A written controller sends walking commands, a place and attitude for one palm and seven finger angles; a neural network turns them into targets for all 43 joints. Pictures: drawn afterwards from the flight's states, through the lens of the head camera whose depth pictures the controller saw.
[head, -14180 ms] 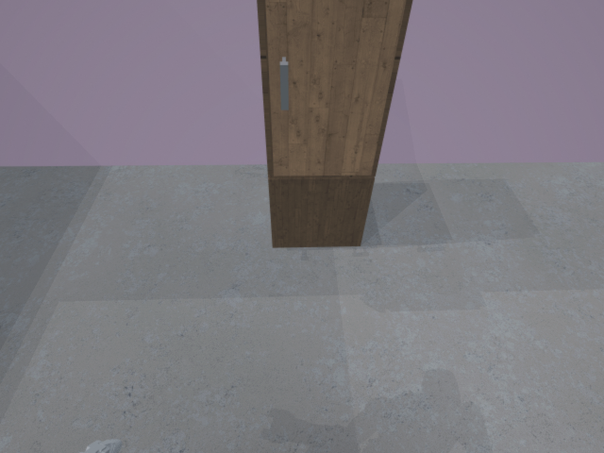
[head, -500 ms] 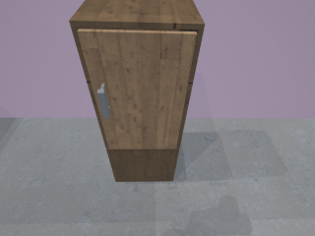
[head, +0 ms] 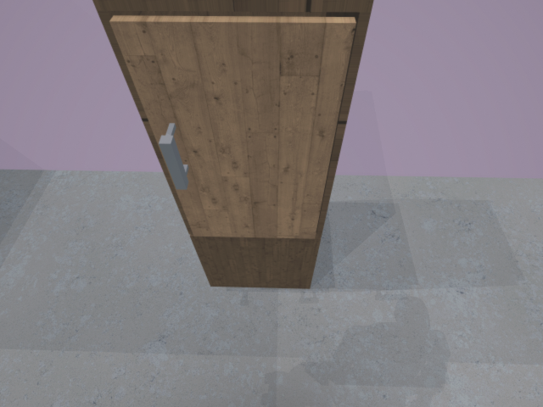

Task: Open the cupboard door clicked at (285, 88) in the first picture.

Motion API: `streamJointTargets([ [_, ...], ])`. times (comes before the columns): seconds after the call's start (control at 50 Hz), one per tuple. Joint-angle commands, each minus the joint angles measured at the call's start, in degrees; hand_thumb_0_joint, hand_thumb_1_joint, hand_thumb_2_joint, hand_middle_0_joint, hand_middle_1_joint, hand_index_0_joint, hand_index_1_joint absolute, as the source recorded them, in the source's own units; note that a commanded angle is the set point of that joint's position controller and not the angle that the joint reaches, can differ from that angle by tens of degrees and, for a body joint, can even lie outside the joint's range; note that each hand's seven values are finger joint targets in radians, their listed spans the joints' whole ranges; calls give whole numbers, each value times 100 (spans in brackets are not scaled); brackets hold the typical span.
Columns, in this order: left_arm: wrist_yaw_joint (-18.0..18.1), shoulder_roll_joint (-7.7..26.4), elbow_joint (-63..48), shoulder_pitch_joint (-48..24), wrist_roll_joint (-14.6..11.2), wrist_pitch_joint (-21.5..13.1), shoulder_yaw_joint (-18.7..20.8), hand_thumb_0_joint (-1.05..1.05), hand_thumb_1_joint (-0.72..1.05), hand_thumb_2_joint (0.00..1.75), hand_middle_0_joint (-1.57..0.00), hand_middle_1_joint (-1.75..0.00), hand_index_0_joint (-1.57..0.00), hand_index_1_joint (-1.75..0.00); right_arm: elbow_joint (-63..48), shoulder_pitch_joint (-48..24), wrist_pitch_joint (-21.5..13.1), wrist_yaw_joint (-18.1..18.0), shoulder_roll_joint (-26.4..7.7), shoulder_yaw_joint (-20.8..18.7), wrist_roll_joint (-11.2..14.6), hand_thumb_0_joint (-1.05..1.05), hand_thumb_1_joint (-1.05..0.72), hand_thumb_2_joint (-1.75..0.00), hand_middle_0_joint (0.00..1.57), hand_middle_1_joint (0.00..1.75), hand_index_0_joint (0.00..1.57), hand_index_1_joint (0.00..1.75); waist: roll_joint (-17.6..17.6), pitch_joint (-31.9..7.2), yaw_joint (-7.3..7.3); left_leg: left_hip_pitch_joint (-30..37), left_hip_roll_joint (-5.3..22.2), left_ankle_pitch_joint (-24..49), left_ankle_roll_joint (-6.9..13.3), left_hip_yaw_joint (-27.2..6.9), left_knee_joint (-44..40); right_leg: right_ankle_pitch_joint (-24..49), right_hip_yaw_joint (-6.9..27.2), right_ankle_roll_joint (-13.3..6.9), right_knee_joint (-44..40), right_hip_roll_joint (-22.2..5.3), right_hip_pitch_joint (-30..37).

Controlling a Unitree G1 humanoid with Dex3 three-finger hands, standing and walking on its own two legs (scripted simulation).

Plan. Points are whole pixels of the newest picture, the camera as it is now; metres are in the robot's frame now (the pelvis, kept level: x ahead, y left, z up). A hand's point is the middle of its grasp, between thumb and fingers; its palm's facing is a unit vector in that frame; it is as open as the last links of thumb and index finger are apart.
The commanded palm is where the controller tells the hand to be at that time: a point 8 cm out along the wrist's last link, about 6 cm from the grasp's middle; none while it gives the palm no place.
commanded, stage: come to a stop and stand still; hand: left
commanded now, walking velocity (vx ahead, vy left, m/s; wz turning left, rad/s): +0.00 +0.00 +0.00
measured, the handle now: (177, 157) +0.54 +0.22 +0.01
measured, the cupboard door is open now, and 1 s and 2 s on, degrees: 0 0 0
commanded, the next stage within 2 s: look again from close up in 0.90 s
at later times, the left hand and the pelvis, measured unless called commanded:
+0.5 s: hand out of the picture +0.02 +0.22 -0.16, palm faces -0.02 -0.97 -0.22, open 7.4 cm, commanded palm none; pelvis -0.06 +0.02 +0.00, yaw -2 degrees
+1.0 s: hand out of the picture -0.12 +0.20 -0.18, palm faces +0.01 -0.99 -0.15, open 7.4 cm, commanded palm none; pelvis -0.08 +0.03 +0.00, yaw -1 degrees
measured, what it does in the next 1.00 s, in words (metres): shifts its weight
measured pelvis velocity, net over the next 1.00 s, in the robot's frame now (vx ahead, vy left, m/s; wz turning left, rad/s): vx -0.08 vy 0.03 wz -0.02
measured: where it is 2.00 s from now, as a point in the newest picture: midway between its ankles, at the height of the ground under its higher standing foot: outside the picture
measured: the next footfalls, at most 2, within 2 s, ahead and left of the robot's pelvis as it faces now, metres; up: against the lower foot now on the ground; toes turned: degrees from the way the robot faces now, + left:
none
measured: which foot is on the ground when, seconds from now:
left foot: down 0.00-1.00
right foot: down 0.00-1.00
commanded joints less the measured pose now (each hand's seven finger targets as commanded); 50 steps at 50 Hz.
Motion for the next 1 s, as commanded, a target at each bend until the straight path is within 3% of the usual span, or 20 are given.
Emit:
streamJointTargets([
  [0.0,60,1560,-441,744,94,-51,14,0,90,90,-20,-30,-20,-30,-1135,-59,-96,100,-848,-50,-75,0,-90,-90,20,30,20,30,-1381,-596,-43,-811,329,-136,-25,-588,107,5323,1398,-770,-161,-1552,988],
  [0.02,88,1121,-660,318,18,5,113,0,90,90,-20,-30,-20,-30,-1039,421,-194,119,-614,-108,-58,0,-90,-90,20,30,20,30,-749,-1395,-254,-350,248,1085,22,-268,-780,4074,1038,-617,534,-1296,794],
  [0.04,80,938,-822,168,-59,46,97,0,90,90,-20,-30,-20,-30,-917,334,-228,106,-647,-122,-123,0,-90,-90,20,30,20,30,-111,-1411,-145,321,405,2630,112,-469,-869,3073,667,-326,725,-800,245],
  [0.06,41,834,-919,284,-95,54,23,0,90,90,-20,-30,-20,-30,-964,370,-243,87,-872,-134,-117,0,-90,-90,20,30,20,30,677,-1438,-93,822,866,4204,309,-940,-686,2040,324,-100,820,-375,-358],
  [0.08,20,712,-915,477,-85,59,7,0,90,90,-20,-30,-20,-30,-1009,341,-212,70,-907,-141,-96,0,-90,-90,20,30,20,30,872,-1269,12,841,1204,4631,555,-1035,-669,590,284,-29,626,-157,-706],
  [0.1,-19,695,-942,489,-36,88,7,0,90,90,-20,-30,-20,-30,-1119,351,-176,83,-987,-131,-109,0,-90,-90,20,30,20,30,457,-949,15,516,1274,4138,651,-992,-653,22,191,-15,267,-67,-664],
  [0.12,-43,780,-882,525,-13,68,22,0,90,90,-20,-30,-20,-30,-1116,123,-167,75,-979,-139,-98,0,-90,-90,20,30,20,30,223,-534,121,36,1052,3789,532,-855,-478,938,306,-48,3,-119,-559],
  [0.14,-53,912,-841,550,4,31,63,0,90,90,-20,-30,-20,-30,-1148,69,-181,71,-900,-139,-80,0,-90,-90,20,30,20,30,-81,-416,90,-241,798,3463,358,-619,-271,1881,562,-144,-23,-311,-400],
  [0.16,-54,1004,-855,539,-4,0,90,0,90,90,-20,-30,-20,-30,-1182,127,-197,73,-840,-129,-70,0,-90,-90,20,30,20,30,-310,-475,26,-286,624,3101,250,-430,-195,2604,759,-233,19,-490,-268],
  [0.2,-59,1079,-902,393,-27,-42,63,0,90,90,-20,-30,-20,-30,-1115,255,-201,98,-733,-84,-65,0,-90,-90,20,30,20,30,-470,-659,-68,-134,508,2363,170,-276,-308,2891,861,-324,-42,-672,-188],
  [0.3,-108,1086,-917,173,-31,-6,11,0,90,90,-20,-30,-20,-30,-1016,119,-247,151,-843,-51,-89,0,-90,-90,20,30,20,30,-62,-514,-8,-138,641,1976,233,-507,-877,1402,701,-135,-290,-413,-296],
  [0.38,-146,1122,-806,107,-31,18,-9,0,90,90,-20,-30,-20,-30,-935,35,-243,174,-961,-26,-88,0,-90,-90,20,30,20,30,58,-168,17,-456,645,895,225,-638,-1308,445,729,-97,-605,-365,-411],
  [0.52,-162,951,-588,287,-15,49,-61,0,90,90,-20,-30,-20,-30,-680,302,-218,204,-912,12,-85,0,-90,-90,20,30,20,30,85,-128,41,-787,706,-323,209,-886,-1934,92,596,-7,-753,-321,-221],
  [0.68,-146,756,-252,680,-8,26,-92,0,90,90,-20,-30,-20,-30,-322,635,-166,206,-770,16,-65,0,-90,-90,20,30,20,30,-80,-68,16,-810,661,-497,182,-877,-1990,-217,687,7,-970,-375,-363],
  [0.9,-105,453,150,1139,8,-6,-110,0,90,90,-20,-30,-20,-30,2,937,-164,171,-588,17,-27,0,-90,-90,20,30,20,30,131,-29,9,-858,720,-558,194,-969,-2125,92,594,10,-845,-325,-316],
  [0.98,-90,356,235,1216,2,-42,-118,0,90,90,-20,-30,-20,-30,61,964,-171,164,-469,27,-19,0,-90,-90,20,30,20,30,-82,0,0,-766,651,-228,171,-850,-1946,121,699,-13,-963,-397,-406],
])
